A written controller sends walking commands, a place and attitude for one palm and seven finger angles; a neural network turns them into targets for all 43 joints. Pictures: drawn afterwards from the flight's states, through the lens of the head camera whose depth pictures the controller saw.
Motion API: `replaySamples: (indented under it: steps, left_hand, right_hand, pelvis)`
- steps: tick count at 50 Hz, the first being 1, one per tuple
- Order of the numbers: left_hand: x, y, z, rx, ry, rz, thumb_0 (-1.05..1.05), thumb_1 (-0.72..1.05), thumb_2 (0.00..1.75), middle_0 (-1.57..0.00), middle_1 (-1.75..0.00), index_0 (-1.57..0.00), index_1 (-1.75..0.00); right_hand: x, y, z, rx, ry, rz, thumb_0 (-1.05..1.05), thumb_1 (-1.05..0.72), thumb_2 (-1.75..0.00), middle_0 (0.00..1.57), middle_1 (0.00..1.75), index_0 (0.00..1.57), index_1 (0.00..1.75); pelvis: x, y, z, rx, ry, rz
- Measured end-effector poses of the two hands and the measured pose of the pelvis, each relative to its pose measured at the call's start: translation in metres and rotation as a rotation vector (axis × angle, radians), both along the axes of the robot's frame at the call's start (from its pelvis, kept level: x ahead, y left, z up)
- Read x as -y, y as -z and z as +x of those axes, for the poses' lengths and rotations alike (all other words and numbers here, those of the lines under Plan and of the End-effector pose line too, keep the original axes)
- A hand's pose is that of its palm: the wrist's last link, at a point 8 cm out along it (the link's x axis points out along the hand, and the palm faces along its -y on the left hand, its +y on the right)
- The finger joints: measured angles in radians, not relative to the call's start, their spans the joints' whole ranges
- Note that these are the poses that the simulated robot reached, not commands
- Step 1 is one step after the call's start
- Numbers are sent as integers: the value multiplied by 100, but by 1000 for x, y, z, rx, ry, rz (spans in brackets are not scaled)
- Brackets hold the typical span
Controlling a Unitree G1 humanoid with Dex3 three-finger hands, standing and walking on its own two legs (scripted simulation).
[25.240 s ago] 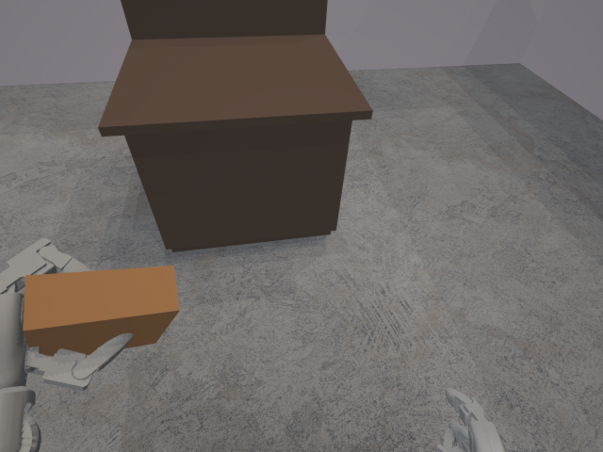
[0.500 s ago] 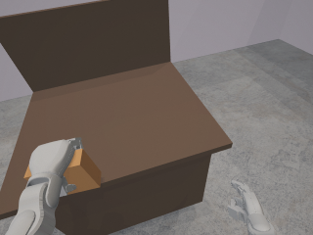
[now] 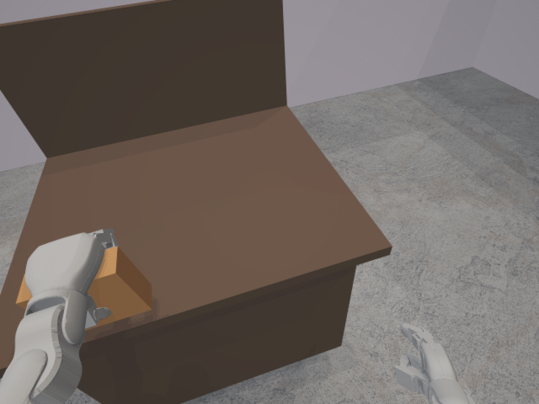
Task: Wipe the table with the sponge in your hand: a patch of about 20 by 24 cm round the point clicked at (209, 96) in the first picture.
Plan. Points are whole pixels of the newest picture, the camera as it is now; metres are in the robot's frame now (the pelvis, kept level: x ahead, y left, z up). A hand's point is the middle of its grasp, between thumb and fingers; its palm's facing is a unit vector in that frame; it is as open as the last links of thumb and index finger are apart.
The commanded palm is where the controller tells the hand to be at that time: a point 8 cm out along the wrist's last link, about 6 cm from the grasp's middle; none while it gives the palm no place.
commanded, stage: move the sponge above the wiping area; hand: left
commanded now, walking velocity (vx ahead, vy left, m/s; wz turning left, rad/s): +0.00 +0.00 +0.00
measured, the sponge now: (99, 298) +0.22 +0.31 +0.05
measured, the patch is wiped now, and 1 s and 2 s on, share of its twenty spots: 0.00 0.00 0.00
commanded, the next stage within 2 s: none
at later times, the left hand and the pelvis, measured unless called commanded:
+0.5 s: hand (79, 274) +0.24 +0.34 +0.08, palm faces +0.01 -0.05 -1.00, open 9.2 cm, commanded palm +0.22 +0.33 +0.14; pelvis +0.00 +0.00 +0.00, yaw +1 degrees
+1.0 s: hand (77, 276) +0.25 +0.37 +0.05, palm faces -0.07 -0.07 -0.99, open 9.2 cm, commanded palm +0.24 +0.35 +0.12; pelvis +0.01 +0.01 +0.00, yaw +2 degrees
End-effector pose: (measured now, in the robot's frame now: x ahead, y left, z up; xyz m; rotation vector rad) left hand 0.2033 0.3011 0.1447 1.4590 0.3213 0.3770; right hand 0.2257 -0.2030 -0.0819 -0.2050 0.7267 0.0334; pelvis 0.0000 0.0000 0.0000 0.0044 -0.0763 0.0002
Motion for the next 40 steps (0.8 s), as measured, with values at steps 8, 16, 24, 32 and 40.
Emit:
replaySamples:
  steps: [8, 16, 24, 32, 40]
  left_hand:
    - [-21, 12, 0, -99, -96, -24, -1, -42, 103, -81, -140, -82, -140]
    - [-8, 23, 11, -112, 55, -19, -1, -42, 103, -81, -139, -82, -140]
    - [-31, 11, 19, -38, -46, 19, -1, -42, 103, -81, -139, -82, -140]
    - [-37, 33, 23, -160, -56, -25, -1, -42, 103, -81, -140, -82, -140]
    - [-30, 30, 30, -81, 54, 6, -1, -42, 103, -81, -139, -82, -140]
  right_hand:
    - [15, 6, -7, -19, 38, -15, 2, -91, -90, 20, 30, 20, 30]
    - [24, 9, -16, -33, 61, -50, 2, -91, -90, 20, 30, 20, 30]
    - [24, 17, -23, -75, 79, -28, 2, -91, -90, 20, 30, 20, 30]
    - [23, 19, -23, -79, 91, -29, 2, -91, -90, 20, 30, 20, 30]
    - [19, 18, -22, -85, 87, -48, 2, -91, -90, 20, 30, 20, 30]
  pelvis:
    - [3, 0, 0, -7, -12, -2]
    - [4, 1, 1, -18, -9, -3]
    - [3, 2, 3, -36, -11, -5]
    - [-2, 2, 6, -48, -19, -8]
    - [-6, 3, 8, -56, -15, -12]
